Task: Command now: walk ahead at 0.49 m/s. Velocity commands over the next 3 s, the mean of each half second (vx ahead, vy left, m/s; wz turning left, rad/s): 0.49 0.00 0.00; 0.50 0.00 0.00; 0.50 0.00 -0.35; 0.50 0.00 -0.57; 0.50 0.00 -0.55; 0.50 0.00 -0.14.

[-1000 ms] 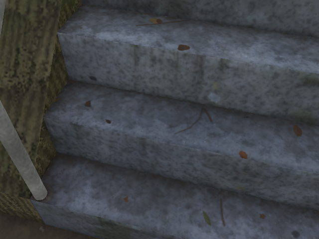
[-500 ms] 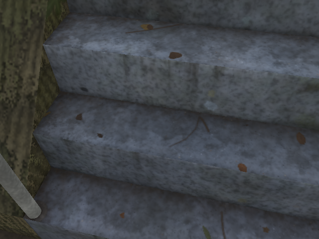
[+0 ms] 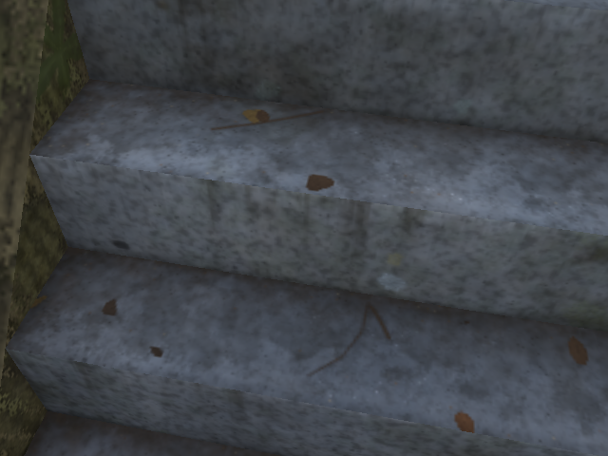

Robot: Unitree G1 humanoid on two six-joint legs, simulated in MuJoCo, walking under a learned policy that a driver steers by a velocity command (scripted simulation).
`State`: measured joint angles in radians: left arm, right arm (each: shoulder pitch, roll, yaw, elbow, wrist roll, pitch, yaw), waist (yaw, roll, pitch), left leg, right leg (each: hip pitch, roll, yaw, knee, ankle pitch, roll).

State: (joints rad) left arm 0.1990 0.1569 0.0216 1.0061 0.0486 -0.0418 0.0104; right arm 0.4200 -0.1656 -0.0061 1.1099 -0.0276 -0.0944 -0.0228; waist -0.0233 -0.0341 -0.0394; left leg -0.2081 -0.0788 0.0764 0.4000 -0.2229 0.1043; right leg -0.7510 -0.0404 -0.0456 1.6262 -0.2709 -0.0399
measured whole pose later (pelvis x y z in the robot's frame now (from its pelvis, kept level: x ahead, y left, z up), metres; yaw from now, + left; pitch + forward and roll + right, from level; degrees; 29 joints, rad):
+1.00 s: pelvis +0.38 +0.00 +0.24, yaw +2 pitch +5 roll +4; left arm 0.47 0.11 0.04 1.09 -0.01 -0.13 0.04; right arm -0.13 -0.09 0.02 0.59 0.00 0.01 0.00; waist 0.08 -0.05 0.02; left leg -1.15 0.12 0.19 1.49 -0.48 0.14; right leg 0.06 -0.20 -0.11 0.07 -0.13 -0.02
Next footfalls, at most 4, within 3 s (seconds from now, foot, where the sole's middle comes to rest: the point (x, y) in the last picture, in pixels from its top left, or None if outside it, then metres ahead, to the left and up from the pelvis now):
0.32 right None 0.28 -0.19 -0.56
0.98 left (231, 333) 0.57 0.13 -0.34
1.66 right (346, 149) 0.78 -0.06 -0.12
2.38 left None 1.04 0.03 0.13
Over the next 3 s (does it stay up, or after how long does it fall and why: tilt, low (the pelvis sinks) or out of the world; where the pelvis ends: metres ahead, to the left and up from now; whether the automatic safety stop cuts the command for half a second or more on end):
stays up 0.75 0.03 0.65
